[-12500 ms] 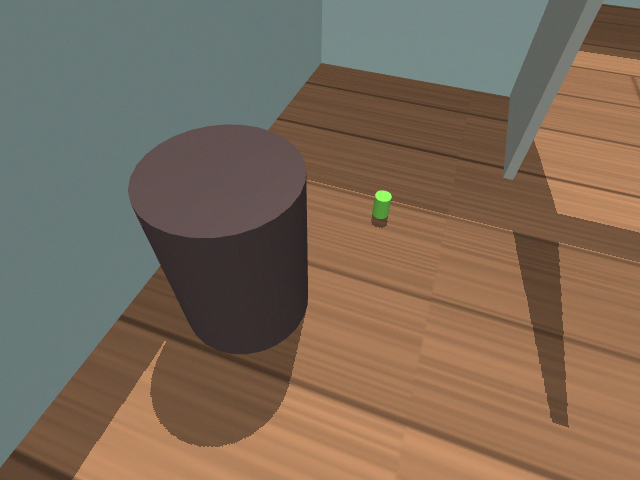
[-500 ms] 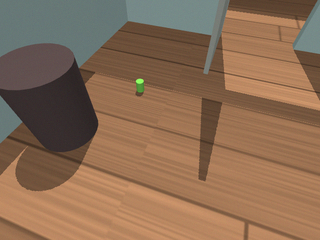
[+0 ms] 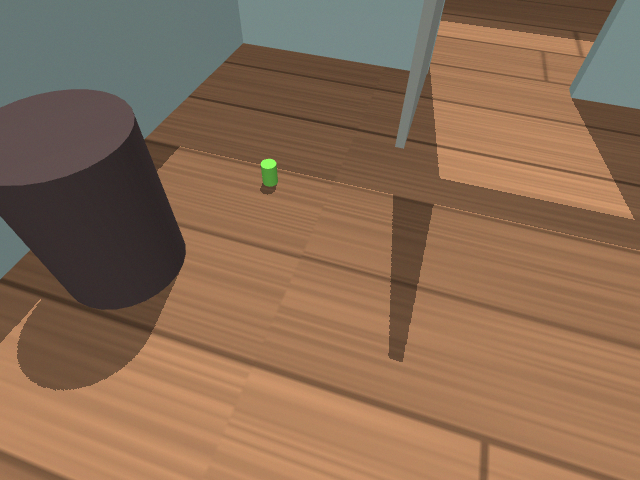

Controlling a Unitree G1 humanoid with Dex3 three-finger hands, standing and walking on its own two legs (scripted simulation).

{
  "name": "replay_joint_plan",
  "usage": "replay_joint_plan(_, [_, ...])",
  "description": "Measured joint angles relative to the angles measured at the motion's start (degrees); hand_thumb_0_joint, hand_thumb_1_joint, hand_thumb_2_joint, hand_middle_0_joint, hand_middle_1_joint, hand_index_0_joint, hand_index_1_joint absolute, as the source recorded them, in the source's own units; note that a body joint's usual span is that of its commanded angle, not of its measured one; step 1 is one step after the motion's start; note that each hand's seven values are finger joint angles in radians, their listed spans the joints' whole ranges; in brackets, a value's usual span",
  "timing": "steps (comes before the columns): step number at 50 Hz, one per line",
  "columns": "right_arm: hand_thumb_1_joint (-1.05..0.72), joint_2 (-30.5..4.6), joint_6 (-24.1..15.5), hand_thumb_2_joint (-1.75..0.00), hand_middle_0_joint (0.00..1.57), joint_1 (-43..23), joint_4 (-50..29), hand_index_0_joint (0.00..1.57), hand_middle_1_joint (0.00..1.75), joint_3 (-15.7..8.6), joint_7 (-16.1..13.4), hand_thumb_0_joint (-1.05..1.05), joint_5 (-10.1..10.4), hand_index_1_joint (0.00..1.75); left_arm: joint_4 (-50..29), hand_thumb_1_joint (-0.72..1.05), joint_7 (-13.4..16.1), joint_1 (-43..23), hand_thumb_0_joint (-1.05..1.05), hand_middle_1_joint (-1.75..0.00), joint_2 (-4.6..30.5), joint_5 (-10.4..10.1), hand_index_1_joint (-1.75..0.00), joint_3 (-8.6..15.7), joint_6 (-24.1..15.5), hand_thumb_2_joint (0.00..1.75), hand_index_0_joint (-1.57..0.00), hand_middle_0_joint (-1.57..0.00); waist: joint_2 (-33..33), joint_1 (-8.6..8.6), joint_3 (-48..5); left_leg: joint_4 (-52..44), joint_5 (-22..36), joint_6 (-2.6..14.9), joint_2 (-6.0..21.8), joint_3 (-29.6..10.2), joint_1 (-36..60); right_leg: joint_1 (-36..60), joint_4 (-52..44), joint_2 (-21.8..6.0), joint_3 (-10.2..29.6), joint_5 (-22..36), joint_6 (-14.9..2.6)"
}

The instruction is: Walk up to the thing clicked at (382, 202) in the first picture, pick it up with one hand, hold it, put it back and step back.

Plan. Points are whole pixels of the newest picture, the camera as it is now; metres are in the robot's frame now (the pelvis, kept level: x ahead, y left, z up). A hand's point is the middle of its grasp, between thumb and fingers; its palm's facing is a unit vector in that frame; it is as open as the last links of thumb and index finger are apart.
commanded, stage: stand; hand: left
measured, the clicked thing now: (269, 172) +1.46 +0.28 -0.73
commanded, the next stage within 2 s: walk up in 1.62 s
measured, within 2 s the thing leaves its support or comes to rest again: neither
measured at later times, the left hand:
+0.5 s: hand out of the picture +0.07 +0.26 -0.16, palm faces +0.00 -0.94 -0.34, open 7.4 cm
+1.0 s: hand out of the picture +0.06 +0.26 -0.16, palm faces -0.01 -0.94 -0.34, open 7.4 cm
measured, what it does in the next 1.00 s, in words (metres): stands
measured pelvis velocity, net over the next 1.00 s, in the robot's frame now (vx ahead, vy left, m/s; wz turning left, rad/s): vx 0.00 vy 0.00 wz -0.01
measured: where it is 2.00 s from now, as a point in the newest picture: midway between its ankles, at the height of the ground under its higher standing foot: outside the picture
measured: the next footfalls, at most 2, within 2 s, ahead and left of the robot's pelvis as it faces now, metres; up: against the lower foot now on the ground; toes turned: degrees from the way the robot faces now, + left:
left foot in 1.88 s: +0.17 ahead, +0.18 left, +0.00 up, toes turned +6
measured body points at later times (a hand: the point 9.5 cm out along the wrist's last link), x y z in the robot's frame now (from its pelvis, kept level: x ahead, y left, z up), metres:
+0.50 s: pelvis +0.00 +0.00 +0.00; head +0.02 +0.01 +0.45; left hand +0.07 +0.31 -0.13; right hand +0.09 -0.30 -0.13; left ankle +0.03 +0.15 -0.75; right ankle -0.03 -0.13 -0.75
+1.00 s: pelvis +0.00 +0.00 +0.00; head +0.01 +0.01 +0.45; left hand +0.06 +0.31 -0.13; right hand +0.08 -0.30 -0.13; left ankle +0.03 +0.15 -0.75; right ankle -0.03 -0.13 -0.75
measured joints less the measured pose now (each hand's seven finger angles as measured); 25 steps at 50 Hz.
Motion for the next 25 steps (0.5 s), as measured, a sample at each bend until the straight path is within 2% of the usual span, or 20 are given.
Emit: replay_joint_plan(25, [-0.9,0.01,-0.17,-0.9,0.2,-0.16,-0.6,0.2,0.3,0.55,-0.05,0.01,0.04,0.3,-0.35,0.9,0.02,0.95,0.0,-0.3,0.2,-0.09,-0.3,-0.32,-0.01,0.9,-0.2,-0.2,-0.05,0.4,-0.27,-0.2,-0.15,0.29,-0.28,0.3,0.44,0.41,-0.28,-0.33,0.23,-0.08,0.26])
